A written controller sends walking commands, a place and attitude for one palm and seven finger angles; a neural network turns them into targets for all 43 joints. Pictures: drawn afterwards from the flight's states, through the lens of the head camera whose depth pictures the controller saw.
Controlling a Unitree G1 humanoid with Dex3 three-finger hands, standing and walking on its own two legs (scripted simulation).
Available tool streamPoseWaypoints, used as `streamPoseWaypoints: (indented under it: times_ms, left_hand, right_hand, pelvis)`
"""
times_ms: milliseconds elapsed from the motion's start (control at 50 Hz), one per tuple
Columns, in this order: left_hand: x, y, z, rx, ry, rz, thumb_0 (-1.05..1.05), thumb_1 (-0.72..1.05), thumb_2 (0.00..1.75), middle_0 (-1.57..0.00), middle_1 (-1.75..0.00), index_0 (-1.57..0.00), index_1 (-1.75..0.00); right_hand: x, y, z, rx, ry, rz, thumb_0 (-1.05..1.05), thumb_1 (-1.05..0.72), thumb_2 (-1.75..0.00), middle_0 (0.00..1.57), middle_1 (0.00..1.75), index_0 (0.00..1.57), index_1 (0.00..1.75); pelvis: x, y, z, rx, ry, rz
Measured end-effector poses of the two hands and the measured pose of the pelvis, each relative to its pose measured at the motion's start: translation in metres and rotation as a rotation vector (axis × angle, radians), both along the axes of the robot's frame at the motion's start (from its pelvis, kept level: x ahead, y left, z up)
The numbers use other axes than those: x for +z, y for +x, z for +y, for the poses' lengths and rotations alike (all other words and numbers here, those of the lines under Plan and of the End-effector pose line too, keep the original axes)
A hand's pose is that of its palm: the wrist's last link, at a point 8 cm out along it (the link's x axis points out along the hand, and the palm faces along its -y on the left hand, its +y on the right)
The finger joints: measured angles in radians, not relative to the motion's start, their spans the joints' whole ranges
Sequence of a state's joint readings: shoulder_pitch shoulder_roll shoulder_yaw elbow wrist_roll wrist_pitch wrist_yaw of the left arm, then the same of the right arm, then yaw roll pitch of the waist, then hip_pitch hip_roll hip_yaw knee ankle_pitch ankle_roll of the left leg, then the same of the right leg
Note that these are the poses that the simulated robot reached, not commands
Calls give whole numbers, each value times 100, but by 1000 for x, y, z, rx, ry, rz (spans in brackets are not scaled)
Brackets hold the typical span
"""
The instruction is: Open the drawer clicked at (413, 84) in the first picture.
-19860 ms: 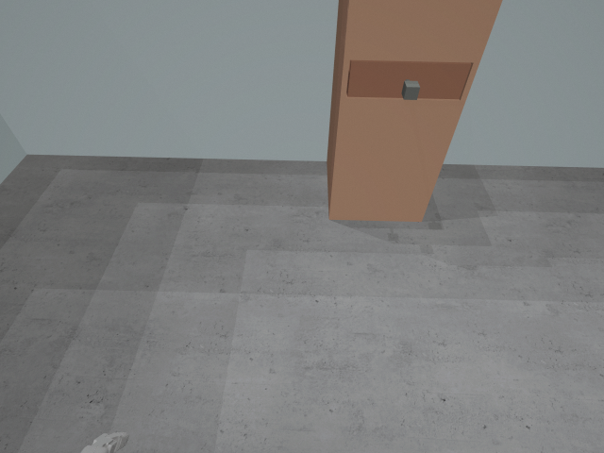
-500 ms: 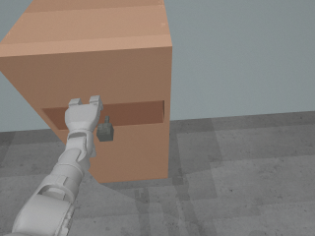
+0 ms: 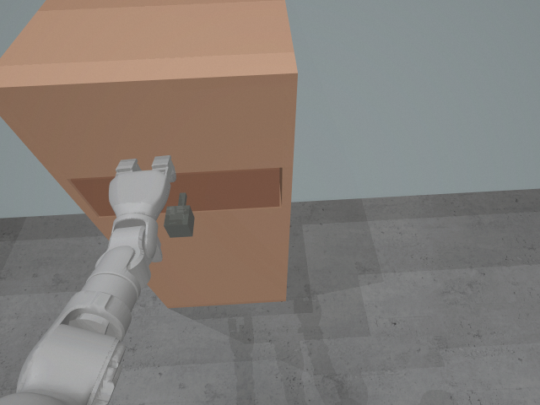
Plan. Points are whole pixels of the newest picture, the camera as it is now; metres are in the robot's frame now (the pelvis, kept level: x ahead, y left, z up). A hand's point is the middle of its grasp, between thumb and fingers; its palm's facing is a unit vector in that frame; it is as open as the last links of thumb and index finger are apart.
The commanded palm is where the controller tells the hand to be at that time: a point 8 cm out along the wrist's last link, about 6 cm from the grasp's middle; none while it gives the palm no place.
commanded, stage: re-aim the fingers above the handle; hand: left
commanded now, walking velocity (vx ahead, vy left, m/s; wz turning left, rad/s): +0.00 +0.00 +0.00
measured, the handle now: (181, 212) +0.47 +0.18 -0.06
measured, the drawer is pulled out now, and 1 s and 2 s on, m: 0.00 0.00 0.00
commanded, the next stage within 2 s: none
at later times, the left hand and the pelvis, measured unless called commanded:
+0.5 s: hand (141, 211) +0.43 +0.22 +0.01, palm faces -0.03 +0.00 -1.00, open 13.8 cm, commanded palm +0.41 +0.20 +0.08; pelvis +0.01 +0.00 +0.00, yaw +0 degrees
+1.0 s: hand (141, 209) +0.43 +0.22 +0.01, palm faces -0.07 +0.02 -1.00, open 13.7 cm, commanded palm +0.41 +0.20 +0.08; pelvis +0.00 +0.00 +0.00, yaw +0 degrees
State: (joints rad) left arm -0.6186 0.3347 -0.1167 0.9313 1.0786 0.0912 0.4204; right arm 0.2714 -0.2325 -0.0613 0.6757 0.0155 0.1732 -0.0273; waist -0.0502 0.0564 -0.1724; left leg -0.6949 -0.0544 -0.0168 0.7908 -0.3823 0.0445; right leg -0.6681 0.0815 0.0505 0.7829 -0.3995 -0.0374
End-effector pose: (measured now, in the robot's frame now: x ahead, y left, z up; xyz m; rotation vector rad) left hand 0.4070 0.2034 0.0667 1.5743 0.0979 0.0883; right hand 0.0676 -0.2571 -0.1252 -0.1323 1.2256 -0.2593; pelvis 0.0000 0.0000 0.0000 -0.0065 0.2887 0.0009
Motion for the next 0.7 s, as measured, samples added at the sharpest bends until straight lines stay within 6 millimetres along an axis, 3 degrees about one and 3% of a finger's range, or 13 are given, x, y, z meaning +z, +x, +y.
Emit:
streamPoseWaypoints:
  times_ms: [160,300,520,700]
  left_hand:
    - [4,4,-11,-67,-48,64,-1,-49,30,-32,-120,-32,-120]
    - [2,8,-19,-133,-67,12,-1,-49,30,-34,-122,-32,-120]
    - [-1,-1,17,13,-8,31,-1,-49,30,-33,-121,-32,-120]
    - [3,6,-33,-169,-78,27,-1,-49,30,-32,-121,-32,-120]
  right_hand:
    - [5,-2,3,-2,-8,17,0,-91,-90,20,30,20,30]
    - [6,1,-1,-5,-27,5,0,-91,-90,20,30,20,30]
    - [4,8,1,4,-8,11,0,-91,-90,20,30,20,30]
    - [8,18,2,23,-25,-20,0,-91,-90,20,30,20,30]
  pelvis:
    - [4,6,0,14,-5,-19]
    - [1,8,2,-2,-3,-3]
    - [3,10,2,10,-6,-4]
    - [2,9,4,20,-8,-15]
